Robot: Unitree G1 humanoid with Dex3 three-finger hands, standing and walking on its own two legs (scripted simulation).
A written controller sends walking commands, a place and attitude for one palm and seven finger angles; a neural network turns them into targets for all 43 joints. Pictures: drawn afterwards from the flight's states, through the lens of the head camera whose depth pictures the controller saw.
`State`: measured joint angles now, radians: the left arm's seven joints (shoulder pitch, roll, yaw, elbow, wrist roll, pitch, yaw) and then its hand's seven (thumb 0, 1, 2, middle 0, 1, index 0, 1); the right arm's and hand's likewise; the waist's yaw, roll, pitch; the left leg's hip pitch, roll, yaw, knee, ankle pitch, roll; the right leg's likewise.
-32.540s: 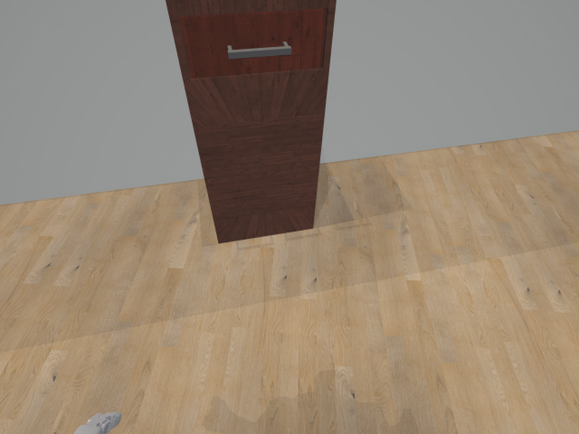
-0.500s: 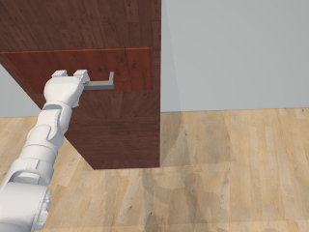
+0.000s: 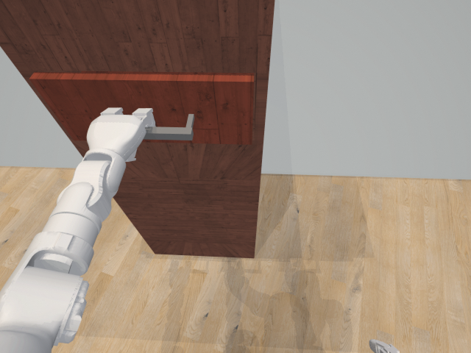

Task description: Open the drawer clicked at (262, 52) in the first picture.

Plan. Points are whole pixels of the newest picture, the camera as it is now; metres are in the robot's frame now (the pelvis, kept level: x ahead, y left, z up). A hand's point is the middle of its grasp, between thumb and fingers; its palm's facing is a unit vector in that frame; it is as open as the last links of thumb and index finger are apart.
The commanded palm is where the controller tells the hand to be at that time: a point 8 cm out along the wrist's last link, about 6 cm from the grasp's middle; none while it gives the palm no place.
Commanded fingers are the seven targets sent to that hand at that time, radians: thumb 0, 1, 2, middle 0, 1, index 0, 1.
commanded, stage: pull the drawer open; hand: left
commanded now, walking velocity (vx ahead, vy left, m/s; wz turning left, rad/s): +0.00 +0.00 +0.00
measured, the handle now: (148, 125) +0.49 +0.18 +0.09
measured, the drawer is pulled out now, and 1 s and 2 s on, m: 0.02 0.06 0.13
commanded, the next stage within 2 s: none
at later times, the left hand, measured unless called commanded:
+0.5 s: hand (128, 158) +0.43 +0.22 +0.06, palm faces +0.00 -0.05 -1.00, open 5.3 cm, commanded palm +0.38 +0.23 +0.11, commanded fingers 0.00 0.90 0.90 -0.40 -1.35 -0.40 -1.35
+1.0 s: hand (120, 177) +0.39 +0.22 +0.07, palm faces -0.03 -0.02 -1.00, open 5.4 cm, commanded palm +0.37 +0.22 +0.11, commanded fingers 0.00 0.90 0.90 -0.40 -1.35 -0.40 -1.35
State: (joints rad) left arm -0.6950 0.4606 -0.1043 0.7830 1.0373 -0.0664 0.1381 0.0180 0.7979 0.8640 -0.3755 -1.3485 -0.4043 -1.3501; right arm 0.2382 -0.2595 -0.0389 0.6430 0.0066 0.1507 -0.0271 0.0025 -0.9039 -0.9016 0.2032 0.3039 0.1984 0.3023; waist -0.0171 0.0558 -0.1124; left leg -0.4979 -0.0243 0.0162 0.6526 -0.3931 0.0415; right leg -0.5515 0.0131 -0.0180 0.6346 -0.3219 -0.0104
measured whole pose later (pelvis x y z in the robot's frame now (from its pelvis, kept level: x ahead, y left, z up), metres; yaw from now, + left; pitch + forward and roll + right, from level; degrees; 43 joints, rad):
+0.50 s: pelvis -0.01 +0.00 +0.00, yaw -3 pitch +14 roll -1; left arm -0.55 0.51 0.01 0.70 1.02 -0.10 0.20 0.02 0.80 0.83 -0.31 -1.35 -0.39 -1.35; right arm 0.33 -0.28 -0.06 0.65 0.02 0.15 -0.02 0.01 -0.90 -0.90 0.20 0.30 0.20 0.30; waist -0.06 0.05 -0.12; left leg -0.49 0.00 0.07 0.63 -0.38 0.04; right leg -0.56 0.04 0.04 0.61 -0.28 -0.01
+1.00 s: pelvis -0.01 +0.00 +0.00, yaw +1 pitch +10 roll -1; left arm -0.49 0.42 -0.16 0.52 1.02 0.02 0.13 0.01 0.76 0.85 -0.34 -1.33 -0.39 -1.34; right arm 0.16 -0.24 -0.02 0.63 0.01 0.13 -0.02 0.00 -0.90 -0.90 0.20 0.30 0.20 0.30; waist 0.03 0.07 -0.10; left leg -0.43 -0.03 0.01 0.63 -0.38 0.04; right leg -0.48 0.00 -0.02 0.62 -0.32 -0.01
